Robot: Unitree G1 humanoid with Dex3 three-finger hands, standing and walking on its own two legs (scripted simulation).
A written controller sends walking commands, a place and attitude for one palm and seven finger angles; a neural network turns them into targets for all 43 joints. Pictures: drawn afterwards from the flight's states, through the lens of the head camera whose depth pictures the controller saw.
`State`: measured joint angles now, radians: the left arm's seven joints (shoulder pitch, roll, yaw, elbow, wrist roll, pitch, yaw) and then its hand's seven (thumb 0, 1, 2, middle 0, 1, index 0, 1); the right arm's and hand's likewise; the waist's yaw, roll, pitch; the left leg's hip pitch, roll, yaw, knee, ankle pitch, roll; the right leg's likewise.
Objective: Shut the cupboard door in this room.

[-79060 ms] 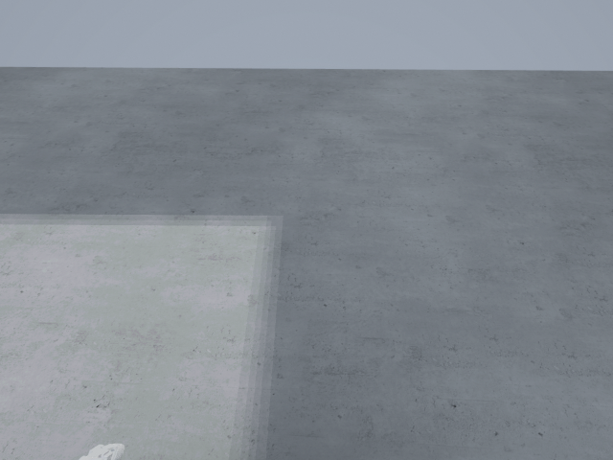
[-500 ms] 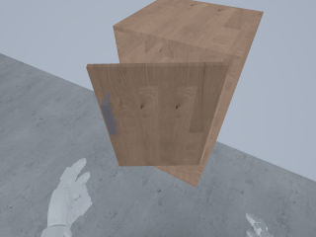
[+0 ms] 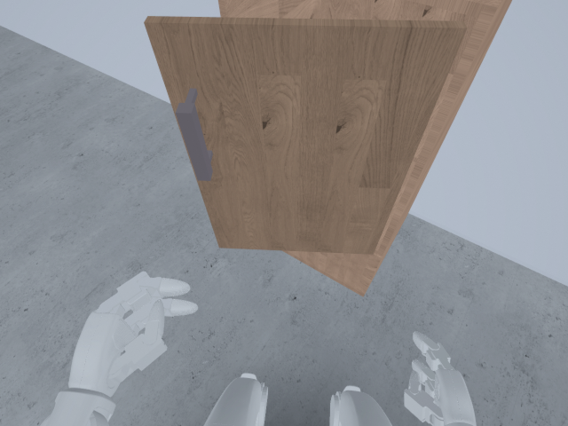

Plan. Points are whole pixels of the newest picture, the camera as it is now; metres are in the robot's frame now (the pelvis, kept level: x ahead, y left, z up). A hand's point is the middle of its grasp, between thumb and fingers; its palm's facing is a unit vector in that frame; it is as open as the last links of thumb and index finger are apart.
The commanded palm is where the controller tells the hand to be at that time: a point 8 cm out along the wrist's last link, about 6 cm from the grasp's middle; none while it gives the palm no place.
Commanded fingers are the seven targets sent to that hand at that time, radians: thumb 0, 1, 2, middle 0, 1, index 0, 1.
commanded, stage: raise the hand and make a fist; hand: left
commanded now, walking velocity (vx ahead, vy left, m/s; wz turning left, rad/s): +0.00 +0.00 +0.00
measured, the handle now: (198, 136) +0.53 +0.19 +0.08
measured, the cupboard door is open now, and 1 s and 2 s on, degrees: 30 30 30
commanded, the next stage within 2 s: bring the fist close to the handle in 1.20 s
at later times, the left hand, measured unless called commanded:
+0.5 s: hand (128, 322) +0.22 +0.20 +0.08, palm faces +0.04 -1.00 -0.04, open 3.1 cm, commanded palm +0.20 +0.26 +0.08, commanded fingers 0.00 0.90 0.90 -1.30 -1.50 -1.30 -1.50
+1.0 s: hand (127, 301) +0.25 +0.21 +0.08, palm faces +0.01 -1.00 -0.04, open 3.1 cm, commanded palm +0.22 +0.26 +0.08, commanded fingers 0.00 0.90 0.90 -1.30 -1.50 -1.30 -1.50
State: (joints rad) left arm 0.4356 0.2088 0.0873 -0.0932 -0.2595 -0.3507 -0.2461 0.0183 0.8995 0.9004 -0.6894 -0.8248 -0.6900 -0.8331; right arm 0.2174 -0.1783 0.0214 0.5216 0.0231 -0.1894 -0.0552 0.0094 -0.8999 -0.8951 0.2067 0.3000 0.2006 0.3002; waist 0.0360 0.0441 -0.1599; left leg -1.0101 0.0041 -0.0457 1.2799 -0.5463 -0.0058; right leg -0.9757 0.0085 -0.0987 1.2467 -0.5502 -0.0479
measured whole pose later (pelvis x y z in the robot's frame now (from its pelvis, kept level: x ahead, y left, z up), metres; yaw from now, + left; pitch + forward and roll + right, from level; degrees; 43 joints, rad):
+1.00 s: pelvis +0.02 +0.02 +0.03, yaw +0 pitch +14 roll -3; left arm 0.39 0.24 0.14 -0.05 -0.27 -0.37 -0.21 0.02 0.90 0.90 -1.30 -1.49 -1.30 -1.50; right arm 0.28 -0.25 0.01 0.48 0.02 -0.14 -0.06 0.01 -0.90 -0.90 0.21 0.30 0.20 0.30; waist 0.00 0.03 -0.15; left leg -0.88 -0.01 -0.02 1.16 -0.53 0.03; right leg -0.84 0.00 -0.07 1.11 -0.52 -0.01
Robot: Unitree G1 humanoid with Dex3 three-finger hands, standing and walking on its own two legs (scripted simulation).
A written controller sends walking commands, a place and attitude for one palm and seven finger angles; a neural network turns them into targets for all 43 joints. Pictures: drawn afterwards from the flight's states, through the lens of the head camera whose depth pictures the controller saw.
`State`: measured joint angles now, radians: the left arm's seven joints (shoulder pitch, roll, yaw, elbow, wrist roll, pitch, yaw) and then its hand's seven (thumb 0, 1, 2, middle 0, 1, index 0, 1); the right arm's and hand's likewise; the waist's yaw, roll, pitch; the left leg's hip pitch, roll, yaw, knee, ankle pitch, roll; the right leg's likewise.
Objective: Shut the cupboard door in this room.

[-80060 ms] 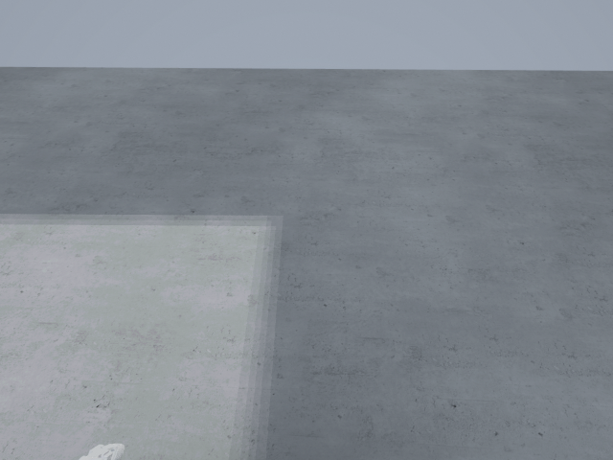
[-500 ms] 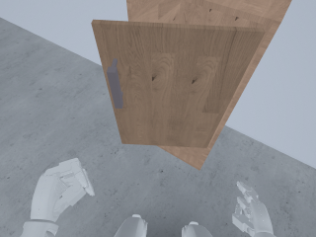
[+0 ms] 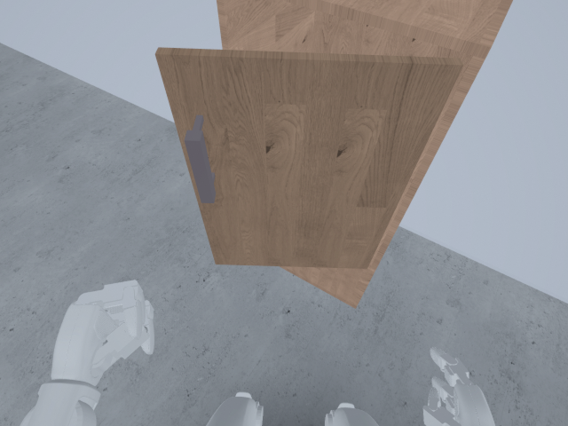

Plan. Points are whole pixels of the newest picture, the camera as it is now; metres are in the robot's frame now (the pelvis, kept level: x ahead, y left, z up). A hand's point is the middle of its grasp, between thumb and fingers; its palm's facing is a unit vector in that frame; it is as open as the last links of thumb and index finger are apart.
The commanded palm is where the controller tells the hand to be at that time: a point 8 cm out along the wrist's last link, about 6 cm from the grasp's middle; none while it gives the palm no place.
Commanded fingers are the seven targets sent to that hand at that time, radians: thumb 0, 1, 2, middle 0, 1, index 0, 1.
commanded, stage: raise the hand and make a fist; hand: left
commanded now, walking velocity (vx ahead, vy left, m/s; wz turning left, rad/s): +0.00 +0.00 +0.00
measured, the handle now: (203, 161) +0.51 +0.17 +0.05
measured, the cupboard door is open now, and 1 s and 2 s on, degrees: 30 30 30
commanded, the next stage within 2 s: bring the fist close to the handle in 0.20 s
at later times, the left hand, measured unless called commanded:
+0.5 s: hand (162, 316) +0.24 +0.17 +0.06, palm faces +0.02 -1.00 -0.05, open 3.1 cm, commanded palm +0.24 +0.22 +0.06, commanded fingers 0.00 0.90 0.90 -1.30 -1.50 -1.30 -1.50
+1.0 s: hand (198, 245) +0.34 +0.15 +0.06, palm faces +0.01 -1.00 -0.03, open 3.1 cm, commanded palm +0.33 +0.20 +0.06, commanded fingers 0.00 0.90 0.90 -1.30 -1.50 -1.30 -1.50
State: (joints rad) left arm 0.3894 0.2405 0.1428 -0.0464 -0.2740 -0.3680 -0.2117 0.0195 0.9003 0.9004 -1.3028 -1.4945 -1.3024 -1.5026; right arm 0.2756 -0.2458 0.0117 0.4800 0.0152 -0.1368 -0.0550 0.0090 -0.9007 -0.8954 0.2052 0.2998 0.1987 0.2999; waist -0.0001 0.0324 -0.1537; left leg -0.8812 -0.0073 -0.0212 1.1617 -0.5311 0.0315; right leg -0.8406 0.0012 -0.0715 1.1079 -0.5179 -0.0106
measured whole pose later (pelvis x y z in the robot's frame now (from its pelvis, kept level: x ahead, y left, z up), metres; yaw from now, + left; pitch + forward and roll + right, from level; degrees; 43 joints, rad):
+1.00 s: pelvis +0.00 -0.01 +0.00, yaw +0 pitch +15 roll -1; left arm -0.15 0.21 0.13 0.40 -0.20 -0.38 -0.12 0.02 0.90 0.90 -1.30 -1.50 -1.30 -1.50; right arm 0.27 -0.26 0.00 0.58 0.01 -0.09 -0.04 0.01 -0.90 -0.90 0.20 0.30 0.20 0.30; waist -0.03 0.03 -0.14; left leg -0.88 0.00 0.00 1.11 -0.50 0.01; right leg -0.86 0.00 -0.05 1.10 -0.50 -0.03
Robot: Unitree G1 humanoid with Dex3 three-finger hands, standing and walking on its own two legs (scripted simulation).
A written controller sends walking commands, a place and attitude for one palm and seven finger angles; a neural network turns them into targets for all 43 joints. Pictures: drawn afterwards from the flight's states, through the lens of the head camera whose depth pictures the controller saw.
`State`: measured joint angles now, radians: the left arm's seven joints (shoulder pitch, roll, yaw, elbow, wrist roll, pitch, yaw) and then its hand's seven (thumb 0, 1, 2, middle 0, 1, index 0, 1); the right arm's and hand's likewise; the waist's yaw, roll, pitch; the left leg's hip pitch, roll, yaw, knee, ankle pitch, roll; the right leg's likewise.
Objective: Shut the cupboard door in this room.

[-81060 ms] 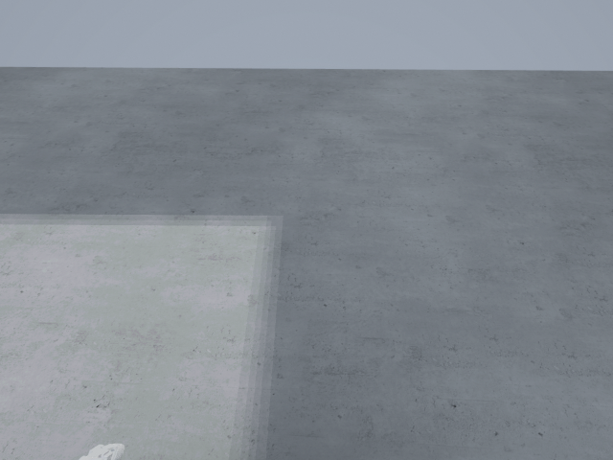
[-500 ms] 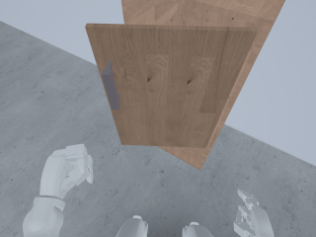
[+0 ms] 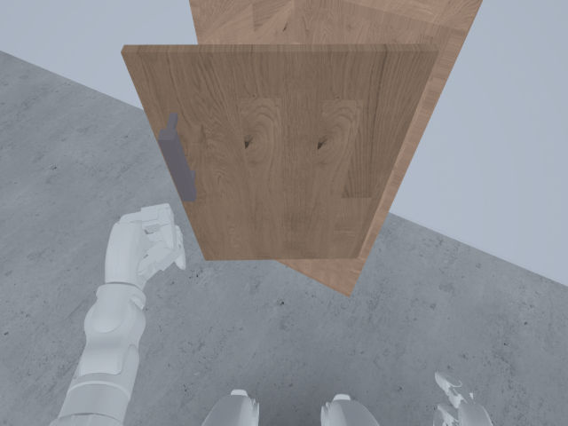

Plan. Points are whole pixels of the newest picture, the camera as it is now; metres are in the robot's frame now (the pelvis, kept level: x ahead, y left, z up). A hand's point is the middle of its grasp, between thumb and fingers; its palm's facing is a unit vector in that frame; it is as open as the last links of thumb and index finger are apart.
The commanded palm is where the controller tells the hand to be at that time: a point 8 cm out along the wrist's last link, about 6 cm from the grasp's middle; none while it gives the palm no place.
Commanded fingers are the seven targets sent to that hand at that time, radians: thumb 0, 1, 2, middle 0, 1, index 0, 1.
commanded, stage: bring the fist close to the handle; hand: left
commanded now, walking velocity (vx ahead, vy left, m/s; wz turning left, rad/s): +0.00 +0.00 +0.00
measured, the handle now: (181, 159) +0.51 +0.19 +0.05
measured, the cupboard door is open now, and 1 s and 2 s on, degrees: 30 30 15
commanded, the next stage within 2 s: push the door shut along its arc in 0.70 s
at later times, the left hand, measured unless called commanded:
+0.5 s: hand (198, 207) +0.41 +0.14 +0.05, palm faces +0.05 -1.00 -0.03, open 3.1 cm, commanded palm +0.38 +0.20 +0.05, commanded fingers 0.00 0.90 0.90 -1.30 -1.50 -1.30 -1.50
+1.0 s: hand (199, 207) +0.41 +0.14 +0.06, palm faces +0.00 -1.00 -0.05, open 3.1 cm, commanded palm +0.40 +0.19 +0.05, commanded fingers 0.00 0.90 0.90 -1.30 -1.50 -1.30 -1.50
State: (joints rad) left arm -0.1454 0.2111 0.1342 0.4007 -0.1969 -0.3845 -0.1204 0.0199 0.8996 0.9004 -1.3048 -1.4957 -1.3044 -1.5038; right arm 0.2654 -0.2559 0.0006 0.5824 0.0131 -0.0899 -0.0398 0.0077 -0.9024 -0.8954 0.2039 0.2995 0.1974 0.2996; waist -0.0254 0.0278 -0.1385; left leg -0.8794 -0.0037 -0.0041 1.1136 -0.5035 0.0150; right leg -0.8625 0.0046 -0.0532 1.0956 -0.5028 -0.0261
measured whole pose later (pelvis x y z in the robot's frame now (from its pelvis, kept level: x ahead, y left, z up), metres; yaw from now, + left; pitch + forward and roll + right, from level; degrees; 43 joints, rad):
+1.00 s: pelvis -0.01 +0.00 +0.00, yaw +0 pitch +17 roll -1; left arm -0.53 0.22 0.17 0.84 -0.12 -0.49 -0.08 0.02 0.90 0.90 -1.31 -1.50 -1.31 -1.50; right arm 0.26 -0.25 0.00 0.62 0.00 -0.03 -0.01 0.00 -0.90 -0.90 0.20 0.30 0.20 0.30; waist -0.06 0.02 -0.14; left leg -0.92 0.00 0.00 1.11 -0.48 0.02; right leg -0.91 0.00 -0.05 1.09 -0.48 -0.02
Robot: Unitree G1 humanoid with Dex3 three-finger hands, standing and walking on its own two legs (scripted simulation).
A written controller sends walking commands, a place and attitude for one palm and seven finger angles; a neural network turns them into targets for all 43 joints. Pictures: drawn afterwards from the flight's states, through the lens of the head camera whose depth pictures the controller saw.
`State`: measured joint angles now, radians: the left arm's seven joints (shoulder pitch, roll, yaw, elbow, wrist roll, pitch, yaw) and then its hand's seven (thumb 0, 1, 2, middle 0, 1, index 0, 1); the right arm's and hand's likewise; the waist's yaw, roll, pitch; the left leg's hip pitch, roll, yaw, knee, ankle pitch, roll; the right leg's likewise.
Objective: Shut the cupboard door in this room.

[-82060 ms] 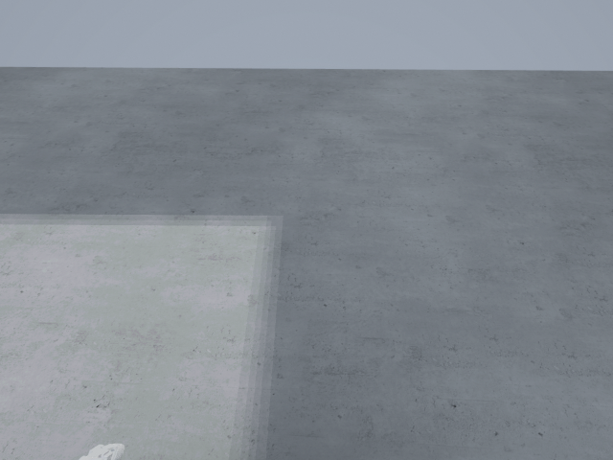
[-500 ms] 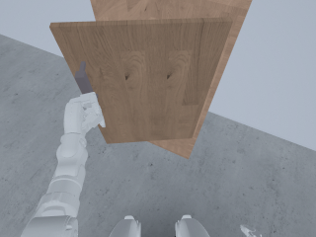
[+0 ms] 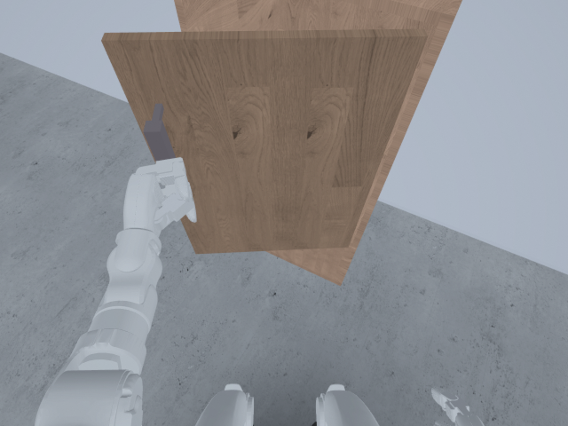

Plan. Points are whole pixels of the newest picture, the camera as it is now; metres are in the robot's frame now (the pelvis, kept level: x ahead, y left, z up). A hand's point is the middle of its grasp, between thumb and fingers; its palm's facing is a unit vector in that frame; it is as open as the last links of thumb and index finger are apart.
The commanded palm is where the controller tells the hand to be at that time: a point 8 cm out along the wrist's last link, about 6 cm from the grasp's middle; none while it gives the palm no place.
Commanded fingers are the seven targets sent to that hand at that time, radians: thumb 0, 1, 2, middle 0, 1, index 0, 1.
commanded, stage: push the door shut along its arc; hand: left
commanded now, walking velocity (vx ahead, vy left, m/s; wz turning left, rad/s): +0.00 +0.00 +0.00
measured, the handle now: (168, 151) +0.52 +0.19 +0.05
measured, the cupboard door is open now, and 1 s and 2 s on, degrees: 30 15 6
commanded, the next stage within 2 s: pull the fist back off the door in 1.58 s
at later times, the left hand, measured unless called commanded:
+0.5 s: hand (194, 162) +0.49 +0.14 +0.06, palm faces -0.12 -0.99 -0.04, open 3.1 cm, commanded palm +0.48 +0.18 +0.06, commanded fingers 0.00 0.90 0.90 -1.30 -1.50 -1.30 -1.50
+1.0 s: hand (215, 134) +0.55 +0.12 +0.06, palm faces -0.25 -0.97 -0.03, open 3.1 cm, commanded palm +0.55 +0.15 +0.06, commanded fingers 0.00 0.90 0.90 -1.30 -1.50 -1.30 -1.50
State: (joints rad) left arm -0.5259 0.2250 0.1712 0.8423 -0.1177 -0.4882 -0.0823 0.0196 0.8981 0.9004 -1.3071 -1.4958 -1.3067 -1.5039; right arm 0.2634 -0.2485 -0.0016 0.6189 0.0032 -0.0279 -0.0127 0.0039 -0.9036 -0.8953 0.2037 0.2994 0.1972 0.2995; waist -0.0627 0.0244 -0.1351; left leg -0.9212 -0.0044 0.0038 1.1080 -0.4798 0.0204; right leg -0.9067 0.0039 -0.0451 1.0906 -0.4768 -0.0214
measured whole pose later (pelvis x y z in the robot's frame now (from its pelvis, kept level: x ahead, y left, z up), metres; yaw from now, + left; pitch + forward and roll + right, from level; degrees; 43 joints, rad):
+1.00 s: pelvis +0.00 +0.01 -0.03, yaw -2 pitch +27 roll -4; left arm -1.12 0.53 0.30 1.28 -0.06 -0.35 -0.34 0.02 0.90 0.90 -1.30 -1.50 -1.30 -1.50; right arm 0.39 -0.27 0.04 0.64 -0.01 -0.01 0.01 0.00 -0.90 -0.89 0.21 0.30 0.20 0.30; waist -0.23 0.06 -0.12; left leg -1.21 0.02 -0.02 1.26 -0.52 0.03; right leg -1.17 0.03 -0.06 1.19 -0.48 -0.01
